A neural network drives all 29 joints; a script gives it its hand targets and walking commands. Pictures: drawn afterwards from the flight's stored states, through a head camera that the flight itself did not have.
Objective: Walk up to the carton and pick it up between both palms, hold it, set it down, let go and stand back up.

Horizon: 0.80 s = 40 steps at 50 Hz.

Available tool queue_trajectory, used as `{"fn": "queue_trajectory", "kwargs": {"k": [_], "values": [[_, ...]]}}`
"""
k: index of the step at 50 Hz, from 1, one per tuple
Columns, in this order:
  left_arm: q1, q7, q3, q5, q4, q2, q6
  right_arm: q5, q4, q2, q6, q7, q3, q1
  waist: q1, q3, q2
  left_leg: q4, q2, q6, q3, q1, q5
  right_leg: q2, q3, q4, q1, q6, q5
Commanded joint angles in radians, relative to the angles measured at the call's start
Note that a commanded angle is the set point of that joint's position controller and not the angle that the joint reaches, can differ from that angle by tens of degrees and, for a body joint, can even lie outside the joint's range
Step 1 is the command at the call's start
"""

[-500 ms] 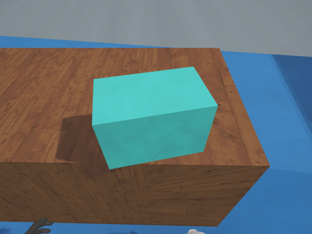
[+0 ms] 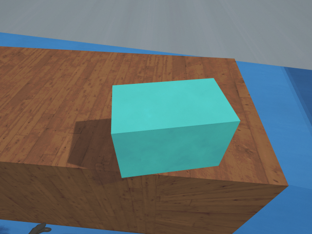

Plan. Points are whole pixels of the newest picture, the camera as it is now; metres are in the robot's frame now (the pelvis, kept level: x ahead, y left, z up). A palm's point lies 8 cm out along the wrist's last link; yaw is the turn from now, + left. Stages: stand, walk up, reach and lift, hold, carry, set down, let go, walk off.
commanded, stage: walk up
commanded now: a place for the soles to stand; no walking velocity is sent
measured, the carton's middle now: (168, 127) +0.40 -0.01 +0.06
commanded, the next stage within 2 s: reach and lift in 0.98 s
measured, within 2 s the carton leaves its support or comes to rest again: neither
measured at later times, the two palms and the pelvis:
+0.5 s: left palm out of the picture +0.12 +0.34 -0.07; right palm out of the picture +0.08 -0.33 -0.08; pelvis +0.01 +0.00 +0.00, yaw +0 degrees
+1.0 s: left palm out of the picture +0.13 +0.34 -0.07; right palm out of the picture +0.08 -0.33 -0.08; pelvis +0.01 +0.01 +0.00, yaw -1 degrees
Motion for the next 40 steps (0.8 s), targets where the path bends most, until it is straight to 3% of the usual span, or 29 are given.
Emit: {"fn": "queue_trajectory", "kwargs": {"k": [1, 3, 5, 6, 7, 9, 10, 11, 12, 13, 14, 16, 18, 19, 21, 22, 23, 24, 25, 27, 28, 30, 31, 32, 34, 36, 37, 39, 40], "values": [[0.002, 0.033, 0.063, 0.013, 0.014, 0.298, -0.041, -0.017, -0.051, -0.185, 0.001, -0.015, -0.041, -0.101, 0.002, 0.001, -0.033, -0.048, 0.013, 0.028, -0.049, -0.084, -0.039, -0.249, 0.525, -0.429, 0.049, -0.192, -0.106], [-0.074, 0.029, 0.038, 0.01, 0.003, 0.242, -0.029, -0.019, -0.034, -0.197, -0.013, -0.011, -0.046, -0.061, -0.032, -0.003, 0.033, -0.2, 0.038, 0.048, -0.104, 0.072, 0.009, -0.143, 0.323, -0.301, -0.077, -0.122, -0.064], [-0.058, 0.024, 0.018, 0.004, 0.003, 0.153, -0.019, -0.033, -0.033, -0.252, -0.028, -0.011, -0.056, -0.073, -0.013, -0.009, 0.175, -0.426, 0.186, 0.132, -0.403, 0.112, -0.116, 0.018, 0.055, -0.046, -0.134, -0.026, 0.015], [-0.029, 0.027, 0.021, 0.001, 0.012, 0.163, -0.017, -0.033, -0.036, -0.28, -0.027, -0.013, -0.062, -0.082, -0.003, 0.015, 0.205, -0.463, 0.257, 0.183, -0.492, 0.11, -0.117, 0.039, 0.016, -0.009, -0.151, -0.016, -0.065], [-0.027, 0.029, 0.026, 0.0, 0.019, 0.182, -0.016, -0.029, -0.031, -0.285, -0.021, -0.012, -0.062, -0.096, -0.001, 0.026, 0.164, -0.444, 0.27, 0.207, -0.475, 0.073, -0.074, 0.023, 0.029, -0.016, -0.114, -0.014, -0.124], [0.04, 0.026, 0.029, 0.002, 0.034, 0.183, -0.028, -0.027, -0.045, -0.248, -0.012, -0.011, -0.047, -0.145, 0.039, 0.0, 0.128, -0.347, 0.196, 0.142, -0.304, -0.033, 0.008, 0.013, 0.051, -0.175, 0.069, -0.028, -0.003], [0.056, 0.028, 0.036, 0.01, 0.037, 0.198, -0.039, -0.022, -0.057, -0.201, -0.008, -0.01, -0.034, -0.158, 0.047, -0.011, 0.065, -0.23, 0.124, 0.08, -0.175, -0.111, 0.068, -0.036, 0.144, -0.278, 0.146, -0.053, 0.067], [0.042, 0.029, 0.048, 0.016, 0.032, 0.243, -0.047, -0.016, -0.059, -0.161, -0.004, -0.008, -0.028, -0.149, 0.03, -0.014, -0.045, -0.083, 0.025, 0.028, -0.066, -0.146, 0.113, -0.134, 0.353, -0.365, 0.152, -0.103, 0.059], [0.043, 0.029, 0.059, 0.012, 0.033, 0.277, -0.045, -0.011, -0.056, -0.165, 0.0, -0.014, -0.032, -0.128, 0.023, -0.039, -0.088, -0.03, 0.013, 0.016, -0.045, -0.125, 0.073, -0.21, 0.475, -0.393, 0.154, -0.163, 0.069], [0.01, 0.029, 0.057, 0.012, 0.025, 0.288, -0.043, -0.008, -0.048, -0.181, 0.001, -0.017, -0.038, -0.105, 0.01, -0.045, -0.092, -0.05, 0.023, 0.022, -0.046, -0.085, 0.019, -0.235, 0.487, -0.386, 0.121, -0.187, 0.067], [-0.039, 0.031, 0.045, 0.011, 0.01, 0.27, -0.038, -0.01, -0.039, -0.195, -0.004, -0.017, -0.04, -0.089, -0.011, -0.055, -0.058, -0.105, 0.023, 0.033, -0.054, 0.008, 0.036, -0.208, 0.425, -0.348, 0.048, -0.175, 0.083], [-0.098, 0.028, 0.019, 0.005, -0.005, 0.195, -0.028, -0.022, -0.027, -0.209, -0.018, -0.013, -0.043, -0.068, -0.033, -0.026, 0.018, -0.267, 0.078, 0.068, -0.164, 0.123, 0.11, -0.085, 0.227, -0.215, -0.08, -0.083, 0.139], [-0.053, 0.027, 0.015, 0.005, 0.012, 0.155, -0.02, -0.025, -0.032, -0.252, -0.021, -0.011, -0.054, -0.105, 0.0, -0.034, 0.102, -0.39, 0.208, 0.147, -0.38, 0.108, -0.034, 0.019, 0.041, -0.05, -0.073, -0.018, 0.071], [-0.023, 0.029, 0.018, 0.002, 0.02, 0.167, -0.016, -0.027, -0.03, -0.271, -0.017, -0.013, -0.056, -0.12, 0.011, -0.026, 0.12, -0.401, 0.233, 0.169, -0.393, 0.081, -0.054, 0.026, 0.023, -0.062, -0.058, -0.018, -0.008], [0.005, 0.029, 0.022, 0.004, 0.031, 0.181, -0.024, -0.025, -0.039, -0.235, -0.006, -0.012, -0.042, -0.159, 0.037, -0.012, 0.066, -0.326, 0.162, 0.117, -0.262, -0.032, -0.046, -0.003, 0.085, -0.207, 0.054, -0.04, -0.018], [0.006, 0.028, 0.029, 0.01, 0.035, 0.202, -0.029, -0.021, -0.042, -0.205, 0.001, -0.009, -0.035, -0.169, 0.032, 0.007, 0.015, -0.245, 0.096, 0.071, -0.162, -0.101, -0.055, -0.048, 0.186, -0.306, 0.094, -0.065, -0.041], [0.01, 0.028, 0.042, 0.015, 0.034, 0.238, -0.035, -0.02, -0.043, -0.176, 0.005, -0.007, -0.032, -0.158, 0.019, 0.002, -0.057, -0.138, 0.027, 0.031, -0.074, -0.112, -0.018, -0.124, 0.356, -0.382, 0.091, -0.105, -0.088], [0.012, 0.028, 0.048, 0.016, 0.031, 0.273, -0.034, -0.017, -0.041, -0.178, 0.008, -0.01, -0.033, -0.139, 0.009, -0.012, -0.098, -0.075, 0.007, 0.023, -0.051, -0.089, -0.022, -0.197, 0.474, -0.433, 0.061, -0.148, -0.138], [-0.023, 0.029, 0.05, 0.016, 0.02, 0.284, -0.033, -0.014, -0.033, -0.185, 0.007, -0.011, -0.036, -0.111, -0.003, -0.009, -0.103, -0.084, 0.013, 0.025, -0.057, -0.04, -0.047, -0.221, 0.504, -0.438, 0.021, -0.173, -0.158], [-0.065, 0.03, 0.033, 0.015, 0.015, 0.251, -0.028, -0.027, -0.021, -0.195, -0.002, -0.006, -0.043, -0.08, -0.028, -0.003, -0.037, -0.178, 0.019, 0.043, -0.076, 0.063, -0.027, -0.168, 0.377, -0.364, -0.062, -0.137, -0.133], [-0.084, 0.026, 0.025, 0.012, 0.004, 0.217, -0.024, -0.032, -0.021, -0.213, -0.008, -0.006, -0.045, -0.056, -0.039, -0.013, 0.017, -0.286, 0.062, 0.066, -0.157, 0.097, -0.059, -0.101, 0.265, -0.27, -0.093, -0.095, -0.083], [-0.049, 0.026, 0.015, 0.007, 0.012, 0.149, -0.018, -0.04, -0.021, -0.256, -0.017, -0.007, -0.053, -0.08, -0.013, -0.01, 0.187, -0.465, 0.222, 0.155, -0.438, 0.124, -0.171, 0.042, 0.019, -0.027, -0.143, -0.02, -0.041], [-0.033, 0.03, 0.019, 0.005, 0.015, 0.174, -0.016, -0.038, -0.026, -0.282, -0.014, -0.008, -0.059, -0.095, -0.006, 0.02, 0.195, -0.477, 0.267, 0.193, -0.479, 0.095, -0.155, 0.037, 0.015, 0.001, -0.149, -0.018, -0.113], [-0.014, 0.028, 0.024, 0.005, 0.02, 0.183, -0.019, -0.033, -0.029, -0.272, -0.011, -0.008, -0.057, -0.119, 0.004, 0.023, 0.146, -0.444, 0.263, 0.199, -0.436, 0.057, -0.111, 0.022, 0.025, -0.034, -0.089, -0.019, -0.099], [0.059, 0.028, 0.03, 0.009, 0.039, 0.19, -0.035, -0.026, -0.04, -0.22, 0.0, -0.005, -0.04, -0.158, 0.047, -0.014, 0.063, -0.293, 0.153, 0.101, -0.218, -0.058, 0.004, -0.008, 0.097, -0.237, 0.102, -0.045, 0.003], [0.068, 0.031, 0.057, 0.021, 0.036, 0.282, -0.047, -0.02, -0.058, -0.15, 0.009, -0.007, -0.027, -0.152, 0.029, -0.018, -0.118, -0.012, -0.001, 0.01, -0.027, -0.17, 0.025, -0.207, 0.498, -0.434, 0.16, -0.146, -0.003], [0.039, 0.032, 0.059, 0.016, 0.024, 0.302, -0.044, -0.019, -0.051, -0.175, 0.011, -0.012, -0.032, -0.134, 0.02, -0.015, -0.117, -0.028, 0.008, 0.018, -0.052, -0.139, -0.066, -0.256, 0.568, -0.443, 0.125, -0.201, 0.011], [-0.044, 0.034, 0.041, 0.019, 0.01, 0.275, -0.033, -0.022, -0.036, -0.187, 0.0, -0.008, -0.042, -0.089, -0.022, -0.028, -0.074, -0.12, 0.016, 0.037, -0.06, 0.019, -0.042, -0.211, 0.455, -0.37, 0.008, -0.178, 0.028], [-0.071, 0.032, 0.031, 0.015, 0.003, 0.238, -0.027, -0.024, -0.024, -0.192, -0.007, -0.008, -0.044, -0.067, -0.038, -0.015, -0.048, -0.207, 0.03, 0.048, -0.09, 0.102, 0.016, -0.143, 0.338, -0.304, -0.068, -0.125, 0.042]]}}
